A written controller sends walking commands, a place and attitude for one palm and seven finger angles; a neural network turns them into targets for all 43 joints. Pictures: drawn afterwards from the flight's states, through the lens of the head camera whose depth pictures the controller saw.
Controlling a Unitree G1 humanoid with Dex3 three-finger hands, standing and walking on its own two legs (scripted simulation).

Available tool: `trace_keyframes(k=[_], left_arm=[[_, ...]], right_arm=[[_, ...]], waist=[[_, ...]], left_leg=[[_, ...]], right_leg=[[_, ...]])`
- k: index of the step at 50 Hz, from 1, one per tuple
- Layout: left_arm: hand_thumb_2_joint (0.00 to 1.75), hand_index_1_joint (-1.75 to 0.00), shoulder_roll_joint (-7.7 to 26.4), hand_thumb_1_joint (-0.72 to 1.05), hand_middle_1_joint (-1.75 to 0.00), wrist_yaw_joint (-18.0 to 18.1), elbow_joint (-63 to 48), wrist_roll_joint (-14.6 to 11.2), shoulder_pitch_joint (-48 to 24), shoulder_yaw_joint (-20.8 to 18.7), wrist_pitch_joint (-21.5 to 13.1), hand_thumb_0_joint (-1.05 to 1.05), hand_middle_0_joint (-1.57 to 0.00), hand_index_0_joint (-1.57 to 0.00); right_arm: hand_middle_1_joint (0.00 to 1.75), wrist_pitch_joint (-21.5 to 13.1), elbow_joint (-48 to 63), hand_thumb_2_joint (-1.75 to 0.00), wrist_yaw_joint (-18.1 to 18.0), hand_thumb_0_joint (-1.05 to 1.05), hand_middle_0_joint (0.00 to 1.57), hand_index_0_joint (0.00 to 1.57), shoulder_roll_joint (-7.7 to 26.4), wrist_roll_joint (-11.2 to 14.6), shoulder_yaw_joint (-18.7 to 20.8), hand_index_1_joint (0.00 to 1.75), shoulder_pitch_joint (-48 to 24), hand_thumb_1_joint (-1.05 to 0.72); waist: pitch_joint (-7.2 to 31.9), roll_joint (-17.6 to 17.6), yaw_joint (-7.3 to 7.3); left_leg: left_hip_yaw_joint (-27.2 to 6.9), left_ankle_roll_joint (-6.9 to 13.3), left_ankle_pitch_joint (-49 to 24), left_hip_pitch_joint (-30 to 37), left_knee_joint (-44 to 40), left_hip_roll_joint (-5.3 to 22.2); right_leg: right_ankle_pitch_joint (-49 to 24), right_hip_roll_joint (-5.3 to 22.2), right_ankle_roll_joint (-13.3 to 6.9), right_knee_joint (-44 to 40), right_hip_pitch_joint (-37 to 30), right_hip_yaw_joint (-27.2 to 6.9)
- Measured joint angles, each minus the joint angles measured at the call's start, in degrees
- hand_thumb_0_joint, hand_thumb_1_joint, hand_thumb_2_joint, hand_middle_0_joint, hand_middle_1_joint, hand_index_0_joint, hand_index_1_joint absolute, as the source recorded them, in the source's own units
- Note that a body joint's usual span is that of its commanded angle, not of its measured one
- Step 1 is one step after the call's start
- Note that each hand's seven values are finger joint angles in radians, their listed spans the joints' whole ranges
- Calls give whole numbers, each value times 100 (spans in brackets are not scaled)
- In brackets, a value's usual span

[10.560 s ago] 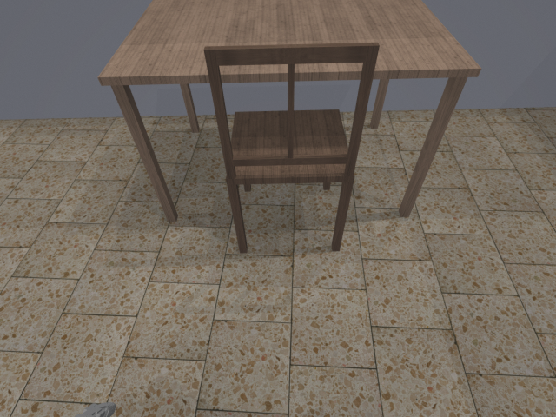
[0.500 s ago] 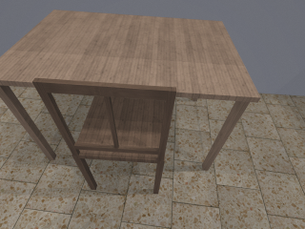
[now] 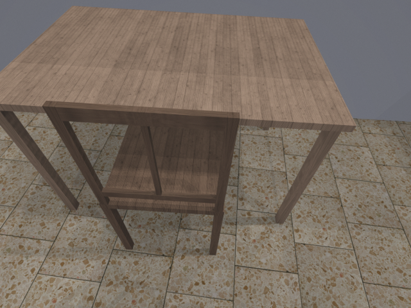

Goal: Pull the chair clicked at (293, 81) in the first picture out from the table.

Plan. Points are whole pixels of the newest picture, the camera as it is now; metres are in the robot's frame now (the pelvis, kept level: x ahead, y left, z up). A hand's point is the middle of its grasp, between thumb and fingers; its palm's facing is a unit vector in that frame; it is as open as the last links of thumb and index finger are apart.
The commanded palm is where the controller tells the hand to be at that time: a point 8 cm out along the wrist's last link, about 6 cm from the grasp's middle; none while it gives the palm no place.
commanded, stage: raise the hand toward the chair's back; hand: left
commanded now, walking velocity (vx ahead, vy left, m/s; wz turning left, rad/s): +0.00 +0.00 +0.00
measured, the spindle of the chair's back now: (153, 164) +0.48 +0.18 -0.08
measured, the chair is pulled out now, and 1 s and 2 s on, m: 0.00 0.00 0.00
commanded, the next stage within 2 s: none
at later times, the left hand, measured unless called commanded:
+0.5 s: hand (126, 305) +0.14 +0.16 -0.07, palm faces +0.08 -1.00 -0.05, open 10.6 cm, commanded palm +0.13 +0.21 -0.06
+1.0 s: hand (127, 278) +0.18 +0.17 -0.06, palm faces +0.01 -1.00 -0.03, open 14.9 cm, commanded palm +0.16 +0.23 -0.05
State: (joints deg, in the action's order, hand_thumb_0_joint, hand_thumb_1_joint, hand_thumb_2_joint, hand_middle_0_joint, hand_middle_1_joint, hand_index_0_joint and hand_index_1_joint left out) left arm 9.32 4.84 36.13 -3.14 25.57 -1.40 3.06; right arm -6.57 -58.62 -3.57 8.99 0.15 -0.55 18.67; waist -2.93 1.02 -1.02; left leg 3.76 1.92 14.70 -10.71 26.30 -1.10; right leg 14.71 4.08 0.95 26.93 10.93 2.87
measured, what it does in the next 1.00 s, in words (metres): lowers itself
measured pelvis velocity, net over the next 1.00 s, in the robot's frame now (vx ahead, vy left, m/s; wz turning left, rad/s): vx -0.03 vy -0.03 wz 0.02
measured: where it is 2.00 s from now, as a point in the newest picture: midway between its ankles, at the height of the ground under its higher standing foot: outside the picture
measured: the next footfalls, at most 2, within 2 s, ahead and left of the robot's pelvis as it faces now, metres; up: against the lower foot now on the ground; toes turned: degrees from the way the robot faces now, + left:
none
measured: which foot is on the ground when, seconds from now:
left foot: down 0.00-1.00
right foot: down 0.00-1.00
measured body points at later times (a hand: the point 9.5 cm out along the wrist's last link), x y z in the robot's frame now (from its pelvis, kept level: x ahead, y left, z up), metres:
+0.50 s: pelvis -0.04 -0.05 -0.12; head +0.03 -0.03 +0.33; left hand +0.13 +0.21 -0.06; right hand +0.22 -0.25 -0.16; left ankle +0.00 +0.09 -0.74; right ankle -0.01 -0.15 -0.74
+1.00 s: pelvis -0.03 -0.03 -0.10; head +0.04 -0.02 +0.35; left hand +0.18 +0.22 -0.05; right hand +0.15 -0.29 -0.17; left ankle +0.00 +0.09 -0.74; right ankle -0.01 -0.15 -0.74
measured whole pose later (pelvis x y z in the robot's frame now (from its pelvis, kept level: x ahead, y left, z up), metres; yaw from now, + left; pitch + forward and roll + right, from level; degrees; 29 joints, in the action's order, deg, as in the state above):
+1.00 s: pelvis -0.03 -0.03 -0.10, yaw +1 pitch +16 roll -2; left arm 13.4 -17.8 0.4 -16.6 22.3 -11.7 -22.2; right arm -13.5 -33.1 -4.3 14.5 1.3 2.8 12.6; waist 7.7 -1.2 0.5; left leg -1.4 -0.3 30.3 -55.0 69.4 2.6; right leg 30.1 2.0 -1.0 66.9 52.5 6.1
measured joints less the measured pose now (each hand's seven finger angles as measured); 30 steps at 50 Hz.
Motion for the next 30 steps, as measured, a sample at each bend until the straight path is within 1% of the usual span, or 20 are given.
trace_keyframes(k=[1,2,3,4,6,8,10,11,12,13,14,16,18,20,22,24,27,30], left_arm=[[89,-29,100,93,-30,76,-746,-144,131,23,-64,3,-20,-20],[89,-29,171,93,-30,97,-1373,-260,167,36,-165,3,-20,-20],[88,-29,202,92,-29,80,-1827,-327,113,17,-340,3,-20,-20],[88,-29,209,91,-29,31,-2124,-380,-9,-31,-578,3,-20,-20],[87,-28,180,87,-29,-219,-2393,-516,-355,-194,-1245,2,-19,-19],[85,-28,103,83,-28,-704,-2449,-725,-645,-375,-2047,2,-18,-19],[84,-27,13,79,-28,-1352,-2459,-916,-753,-506,-2827,1,-18,-18],[83,-27,-12,77,-27,-1681,-2472,-956,-740,-554,-3188,1,-18,-18],[82,-27,-20,74,-27,-1967,-2496,-972,-693,-597,-3470,1,-18,-18],[81,-26,-11,72,-27,-2197,-2526,-983,-626,-639,-3633,0,-18,-18],[80,-26,10,69,-26,-2364,-2570,-1026,-535,-668,-3666,0,-18,-18],[78,-25,63,64,-26,-2503,-2725,-1138,-315,-703,-3466,0,-18,-18],[76,-25,115,59,-25,-2438,-2982,-1210,-56,-748,-3151,0,-17,-18],[74,-24,184,54,-24,-2292,-3348,-1227,186,-803,-2935,1,-17,-17],[72,-23,250,49,-24,-2211,-3679,-1226,315,-848,-2894,1,-16,-16],[70,-22,314,45,-23,-2278,-3875,-1252,254,-891,-2923,1,-16,-16],[67,-21,383,38,-22,-2511,-3921,-1331,-97,-929,-2838,1,-15,-15],[64,-20,440,30,-21,-2726,-3778,-1410,-460,-978,-2485,1,-14,-14]], right_arm=[[30,-281,231,-90,2,2,20,21,59,47,-3,30,98,-93],[30,-521,454,-90,14,2,20,21,141,71,2,30,158,-93],[30,-702,655,-90,29,2,20,21,239,70,11,30,157,-93],[30,-829,846,-90,61,2,20,21,335,47,24,30,107,-93],[30,-986,1225,-90,165,2,20,21,473,-26,88,30,-80,-92],[30,-1074,1604,-90,295,2,20,21,540,-70,185,30,-318,-92],[30,-1122,1996,-90,433,2,20,21,591,-83,293,30,-550,-92],[30,-1135,2188,-90,492,2,20,21,617,-91,347,30,-658,-91],[30,-1128,2379,-90,535,2,20,21,644,-89,400,30,-760,-91],[30,-1098,2558,-90,561,2,20,21,671,-74,451,30,-857,-91],[30,-1039,2724,-90,564,1,20,21,695,-47,490,30,-947,-91],[30,-917,3015,-90,502,1,20,20,728,13,525,30,-1089,-91],[30,-842,3203,-90,401,1,20,20,722,38,517,30,-1169,-91],[30,-793,3286,-90,291,1,20,20,660,34,463,30,-1195,-91],[30,-771,3243,-90,199,1,20,20,566,18,369,30,-1194,-91],[30,-761,3106,-90,123,1,20,20,474,7,237,30,-1190,-91],[30,-747,2822,-90,55,1,20,21,319,22,52,30,-1179,-90],[30,-678,2602,-90,22,1,20,21,165,54,-55,30,-1104,-90]], waist=[[36,15,3],[83,-14,24],[142,-71,75],[234,-123,149],[487,-138,259],[740,-47,278],[933,63,262],[1026,116,250],[1106,162,227],[1159,195,191],[1192,223,152],[1195,250,68],[1175,210,-35],[1139,144,-139],[1100,52,-221],[1072,-49,-281],[1035,-188,-296],[1008,-294,-224]], left_leg=[[0,-4,-13,-74,32,-41],[-32,2,0,-191,136,-63],[-84,11,42,-351,299,-62],[-139,15,101,-579,505,-52],[-192,-5,258,-1188,1012,-11],[-159,-54,469,-1853,1604,69],[-112,-95,720,-2475,2241,161],[-99,-110,856,-2790,2578,200],[-98,-124,939,-3088,2896,233],[-111,-150,997,-3361,3212,266],[-134,-167,1190,-3592,3510,284],[-204,-210,1457,-3981,4007,300],[-318,-256,1582,-4254,4348,326],[-453,-311,1672,-4428,4569,359],[-594,-344,1723,-4542,4707,383],[-716,-368,1744,-4650,4801,402],[-823,-397,1734,-4790,4872,418],[-829,-415,1696,-4836,4838,433]], right_leg=[[75,47,-36,162,123,-4],[134,78,-18,286,226,25],[174,88,23,385,330,75],[211,88,53,513,497,130],[345,72,47,954,1061,169],[539,25,-7,1553,1756,114],[761,-32,-42,2199,2416,42],[892,-54,-57,2544,2748,16],[1030,-74,-66,2888,3063,-4],[1159,-96,-67,3216,3342,-12],[1286,-110,-96,3514,3583,-9],[1442,-112,-158,3974,3940,35],[1640,-128,-212,4281,4155,134],[1741,-160,-260,4435,4256,258],[1794,-188,-306,4497,4289,392],[1815,-214,-343,4524,4327,506],[1803,-239,-378,4539,4411,607],[1761,-255,-387,4502,4461,611]])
